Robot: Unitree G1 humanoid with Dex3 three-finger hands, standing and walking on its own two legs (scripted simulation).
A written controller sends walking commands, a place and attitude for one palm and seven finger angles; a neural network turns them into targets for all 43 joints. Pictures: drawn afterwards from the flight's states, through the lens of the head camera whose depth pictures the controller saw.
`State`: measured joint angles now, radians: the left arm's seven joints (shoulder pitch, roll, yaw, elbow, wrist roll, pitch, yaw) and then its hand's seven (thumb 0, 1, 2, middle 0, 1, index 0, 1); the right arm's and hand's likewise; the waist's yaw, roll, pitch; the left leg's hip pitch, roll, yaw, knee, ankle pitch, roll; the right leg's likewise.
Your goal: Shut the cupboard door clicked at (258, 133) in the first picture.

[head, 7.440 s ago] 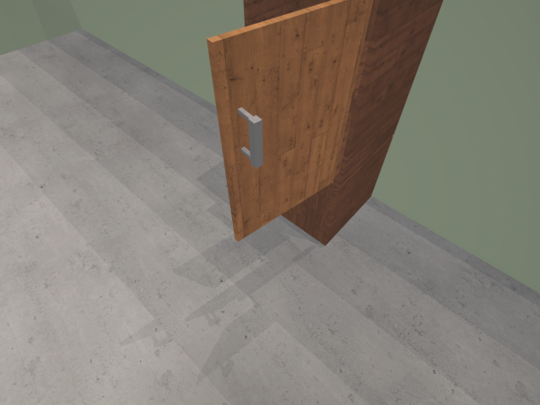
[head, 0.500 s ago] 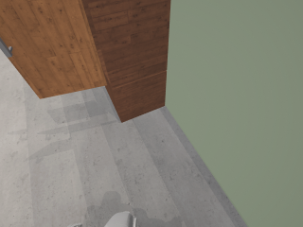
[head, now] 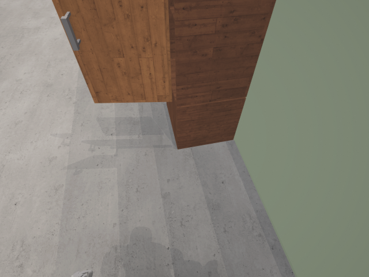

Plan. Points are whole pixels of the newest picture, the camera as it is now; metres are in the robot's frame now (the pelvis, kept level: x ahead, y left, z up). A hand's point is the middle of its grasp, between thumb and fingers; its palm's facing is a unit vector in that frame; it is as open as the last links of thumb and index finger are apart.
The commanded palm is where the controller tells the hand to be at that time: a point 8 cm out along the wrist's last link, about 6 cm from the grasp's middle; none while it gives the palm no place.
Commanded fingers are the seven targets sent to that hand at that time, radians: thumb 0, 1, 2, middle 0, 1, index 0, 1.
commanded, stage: turn to face it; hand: left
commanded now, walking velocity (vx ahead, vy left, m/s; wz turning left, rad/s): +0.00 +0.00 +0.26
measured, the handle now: (72, 31) +0.89 +0.48 +0.05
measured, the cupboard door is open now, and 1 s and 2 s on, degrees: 80 80 80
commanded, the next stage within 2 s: take the last steps up to it in 0.02 s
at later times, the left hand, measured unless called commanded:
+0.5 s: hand out of the picture -0.01 +0.25 -0.18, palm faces +0.21 -0.96 -0.20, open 7.4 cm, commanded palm none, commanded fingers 0.00 0.90 0.90 -0.20 -0.30 -0.20 -0.30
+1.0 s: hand (92, 238) +0.22 +0.26 -0.15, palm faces +0.27 -0.94 -0.20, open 7.2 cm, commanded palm none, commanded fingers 0.00 0.90 0.90 -0.20 -0.30 -0.20 -0.30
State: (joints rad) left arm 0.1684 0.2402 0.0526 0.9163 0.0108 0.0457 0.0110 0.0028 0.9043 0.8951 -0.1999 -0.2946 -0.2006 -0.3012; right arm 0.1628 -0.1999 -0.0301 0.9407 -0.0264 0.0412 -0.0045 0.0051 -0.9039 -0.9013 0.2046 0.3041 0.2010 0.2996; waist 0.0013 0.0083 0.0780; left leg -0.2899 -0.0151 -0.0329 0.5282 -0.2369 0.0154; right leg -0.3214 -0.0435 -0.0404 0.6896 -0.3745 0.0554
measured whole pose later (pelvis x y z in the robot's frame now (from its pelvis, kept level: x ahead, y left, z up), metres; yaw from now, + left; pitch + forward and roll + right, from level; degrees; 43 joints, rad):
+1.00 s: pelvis +0.18 +0.07 +0.01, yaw +12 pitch -1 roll +0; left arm 0.20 0.14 0.06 0.97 0.00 -0.06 0.02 -0.02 0.93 0.89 -0.20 -0.30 -0.21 -0.30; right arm 0.34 -0.17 -0.04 1.11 -0.03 0.00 0.01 0.01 -0.91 -0.90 0.20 0.30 0.20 0.30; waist -0.02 0.02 0.06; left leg -0.44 0.05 0.04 1.05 -0.33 0.00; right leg -0.21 -0.03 -0.16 0.45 -0.23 -0.04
